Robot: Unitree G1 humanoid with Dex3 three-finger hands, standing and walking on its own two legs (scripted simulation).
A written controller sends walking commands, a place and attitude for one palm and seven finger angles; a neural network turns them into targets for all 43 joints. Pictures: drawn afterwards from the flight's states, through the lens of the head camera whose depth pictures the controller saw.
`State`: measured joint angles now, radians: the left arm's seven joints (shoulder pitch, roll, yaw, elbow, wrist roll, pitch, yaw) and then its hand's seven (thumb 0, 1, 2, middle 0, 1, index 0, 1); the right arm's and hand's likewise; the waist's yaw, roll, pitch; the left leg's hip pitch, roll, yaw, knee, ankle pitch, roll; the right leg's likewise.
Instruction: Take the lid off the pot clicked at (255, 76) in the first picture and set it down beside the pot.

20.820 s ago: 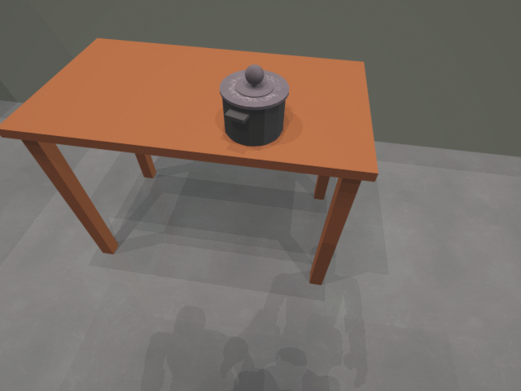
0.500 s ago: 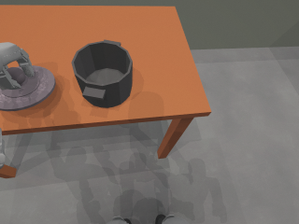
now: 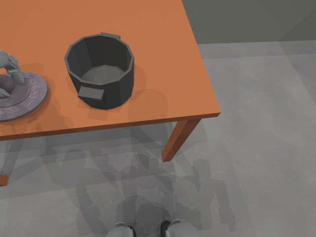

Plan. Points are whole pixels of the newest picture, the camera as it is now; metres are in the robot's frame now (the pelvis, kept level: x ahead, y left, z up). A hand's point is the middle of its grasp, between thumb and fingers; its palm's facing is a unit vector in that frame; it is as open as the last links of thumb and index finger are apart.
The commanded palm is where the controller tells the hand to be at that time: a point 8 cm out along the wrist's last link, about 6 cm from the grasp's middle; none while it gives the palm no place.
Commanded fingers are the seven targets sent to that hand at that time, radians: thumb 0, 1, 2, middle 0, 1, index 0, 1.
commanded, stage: lower the lid onto the table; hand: left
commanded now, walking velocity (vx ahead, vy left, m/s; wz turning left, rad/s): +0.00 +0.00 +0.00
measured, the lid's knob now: (3, 84) +0.50 +0.34 +0.02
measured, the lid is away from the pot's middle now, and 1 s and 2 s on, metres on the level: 0.24 0.23 0.23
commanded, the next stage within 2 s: open the fingers wide in 0.04 s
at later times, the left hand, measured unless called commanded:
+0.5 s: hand out of the picture +0.45 +0.33 +0.03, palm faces -0.48 -0.12 -0.87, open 7.1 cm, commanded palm +0.50 +0.32 +0.10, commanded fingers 0.00 0.48 0.58 -0.57 -1.05 -0.57 -1.05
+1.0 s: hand (6, 88) +0.47 +0.31 +0.05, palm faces -0.47 -0.11 -0.87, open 9.9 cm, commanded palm +0.50 +0.31 +0.10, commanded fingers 0.00 0.05 0.51 -0.30 -0.94 -0.30 -0.94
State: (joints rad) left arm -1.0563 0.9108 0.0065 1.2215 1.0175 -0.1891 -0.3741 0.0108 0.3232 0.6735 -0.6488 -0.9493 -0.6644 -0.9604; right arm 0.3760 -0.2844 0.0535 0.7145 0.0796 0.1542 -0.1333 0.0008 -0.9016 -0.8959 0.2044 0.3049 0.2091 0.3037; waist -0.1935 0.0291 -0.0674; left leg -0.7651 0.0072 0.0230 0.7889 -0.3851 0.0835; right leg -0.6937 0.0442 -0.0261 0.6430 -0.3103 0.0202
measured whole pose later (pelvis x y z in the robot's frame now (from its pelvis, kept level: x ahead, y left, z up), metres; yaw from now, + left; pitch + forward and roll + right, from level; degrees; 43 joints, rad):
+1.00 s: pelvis -0.02 -0.01 -0.01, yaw +0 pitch +20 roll -4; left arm -1.07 0.85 -0.01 1.22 1.04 -0.13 -0.30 0.00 0.18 0.50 -0.37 -0.98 -0.37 -0.98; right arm 0.38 -0.28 0.04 0.69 0.07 0.20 -0.10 0.00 -0.90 -0.90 0.20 0.30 0.21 0.30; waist -0.19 0.04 -0.08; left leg -0.81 0.01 0.02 0.84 -0.38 0.07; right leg -0.75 0.05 -0.03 0.72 -0.33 0.01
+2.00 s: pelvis -0.01 +0.01 +0.00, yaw +1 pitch +18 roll -4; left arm -1.15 0.83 -0.07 1.18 1.02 -0.09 -0.36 0.00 0.08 0.48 -0.31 -0.96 -0.31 -0.96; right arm 0.36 -0.26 0.03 0.70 0.09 0.21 -0.08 0.00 -0.90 -0.90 0.20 0.30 0.21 0.30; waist -0.16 0.04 -0.10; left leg -0.72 -0.02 0.01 0.78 -0.37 0.09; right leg -0.64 0.03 -0.03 0.64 -0.31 0.02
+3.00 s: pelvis +0.00 -0.01 +0.02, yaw +2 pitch +13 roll -3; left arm -1.04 0.83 -0.04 1.00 0.97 -0.04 -0.44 0.00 0.08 0.48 -0.31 -0.96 -0.31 -0.96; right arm 0.29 -0.27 0.03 0.65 0.10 0.26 -0.06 0.00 -0.90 -0.90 0.20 0.30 0.21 0.30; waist -0.12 0.05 -0.07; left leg -0.55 -0.02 0.01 0.64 -0.32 0.07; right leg -0.49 0.02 -0.03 0.54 -0.28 0.01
